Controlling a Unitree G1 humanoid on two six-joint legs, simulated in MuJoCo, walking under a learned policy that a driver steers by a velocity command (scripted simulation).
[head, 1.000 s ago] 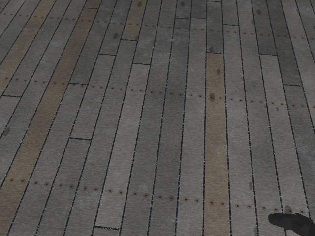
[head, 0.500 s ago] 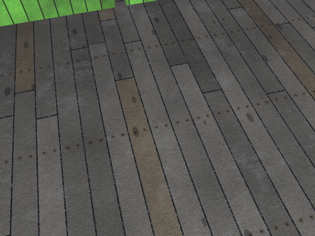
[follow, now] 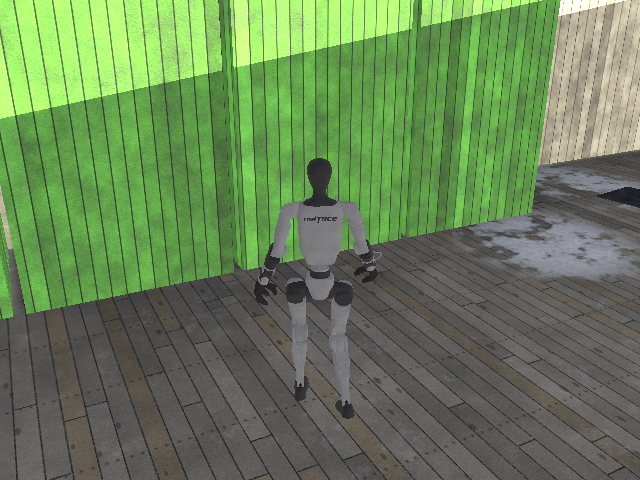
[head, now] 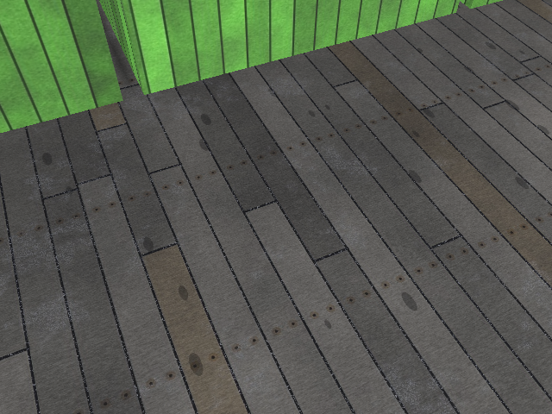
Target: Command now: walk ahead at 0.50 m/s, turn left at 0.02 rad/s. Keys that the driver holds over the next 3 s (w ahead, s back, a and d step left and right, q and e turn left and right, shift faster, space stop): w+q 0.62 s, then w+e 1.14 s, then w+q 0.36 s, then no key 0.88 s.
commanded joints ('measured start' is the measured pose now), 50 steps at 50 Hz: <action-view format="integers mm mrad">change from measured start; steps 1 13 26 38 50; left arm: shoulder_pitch -68 -342 -126 -15 -7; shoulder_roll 131 34 48 168 93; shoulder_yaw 15 -12 14 43 20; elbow -107 -185 -94 39 29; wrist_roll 3 17 32 -15 -10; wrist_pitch -40 -76 -64 -58 -29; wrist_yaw -1 -28 -20 -28 -11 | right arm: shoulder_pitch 170 263 201 -94 109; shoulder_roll -134 -169 -120 -48 -79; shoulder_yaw -37 -44 -36 5 -21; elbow -15 25 -50 -161 -55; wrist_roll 9 24 20 9 -17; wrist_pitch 11 55 76 52 32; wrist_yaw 2 -50 -47 4 -16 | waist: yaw -100 -112 -8 27 -57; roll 98 115 -82 -26 151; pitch -64 -3 10 66 -51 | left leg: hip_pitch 505 203 -321 -150 353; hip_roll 343 187 152 127 336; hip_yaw -602 -313 -117 -5 -221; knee -282 -311 632 70 -323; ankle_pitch -289 100 -192 130 -14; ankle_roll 222 177 -29 -20 155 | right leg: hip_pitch -535 -236 194 132 -434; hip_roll -93 -67 -348 -318 -218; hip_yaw -35 -103 160 -101 -68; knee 299 -392 -732 -798 222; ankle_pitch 63 481 278 569 163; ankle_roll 3 88 -141 -155 28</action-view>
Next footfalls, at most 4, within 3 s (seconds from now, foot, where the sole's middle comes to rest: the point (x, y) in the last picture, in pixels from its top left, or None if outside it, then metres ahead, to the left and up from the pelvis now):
0.40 right None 0.37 -0.11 -0.76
0.86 left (198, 384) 0.55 0.24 -0.76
1.38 right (288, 275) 0.87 0.03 -0.76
1.90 left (239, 190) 1.18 0.19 -0.76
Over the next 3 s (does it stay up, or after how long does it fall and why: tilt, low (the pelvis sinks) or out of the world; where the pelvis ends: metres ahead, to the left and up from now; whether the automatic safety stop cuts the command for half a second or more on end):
stays up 1.31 0.07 0.01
